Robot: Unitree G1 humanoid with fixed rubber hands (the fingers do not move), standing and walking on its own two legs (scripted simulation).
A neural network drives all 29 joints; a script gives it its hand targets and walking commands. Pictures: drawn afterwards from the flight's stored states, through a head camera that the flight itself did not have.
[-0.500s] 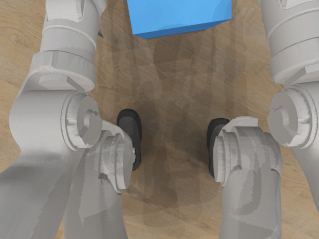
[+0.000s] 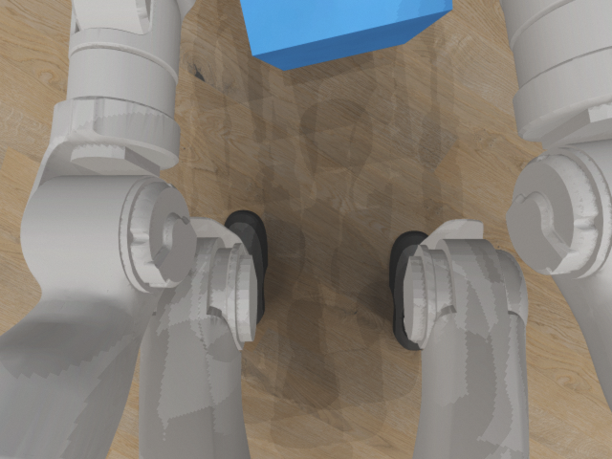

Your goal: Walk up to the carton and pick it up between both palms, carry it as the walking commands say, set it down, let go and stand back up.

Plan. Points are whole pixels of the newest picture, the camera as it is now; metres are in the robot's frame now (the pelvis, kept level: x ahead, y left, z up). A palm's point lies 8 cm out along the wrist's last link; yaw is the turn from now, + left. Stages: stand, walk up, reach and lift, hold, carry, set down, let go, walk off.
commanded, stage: reach and lift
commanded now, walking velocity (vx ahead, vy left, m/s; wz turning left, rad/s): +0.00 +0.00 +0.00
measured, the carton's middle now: out of the picture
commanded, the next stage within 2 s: none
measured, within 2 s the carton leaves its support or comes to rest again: neither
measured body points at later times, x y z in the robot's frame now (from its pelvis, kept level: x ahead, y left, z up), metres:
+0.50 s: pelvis -0.01 +0.00 +0.03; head +0.35 +0.00 +0.28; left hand +0.58 +0.15 -0.09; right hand +0.60 -0.11 -0.08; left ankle +0.14 +0.15 -0.36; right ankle +0.11 -0.14 -0.36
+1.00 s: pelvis -0.03 +0.00 +0.06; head +0.32 +0.01 +0.34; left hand +0.55 +0.15 -0.03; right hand +0.57 -0.09 -0.02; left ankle +0.14 +0.15 -0.36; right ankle +0.11 -0.14 -0.36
